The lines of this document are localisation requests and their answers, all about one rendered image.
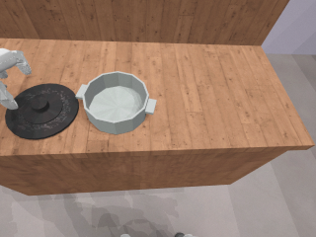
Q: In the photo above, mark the robot left hand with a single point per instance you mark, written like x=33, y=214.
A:
x=8, y=59

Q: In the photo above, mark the pot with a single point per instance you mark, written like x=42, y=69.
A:
x=116, y=102

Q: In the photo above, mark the knob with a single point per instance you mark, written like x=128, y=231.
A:
x=40, y=104

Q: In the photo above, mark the table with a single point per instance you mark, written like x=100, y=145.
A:
x=221, y=111

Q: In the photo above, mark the lid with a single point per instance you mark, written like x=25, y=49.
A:
x=26, y=123

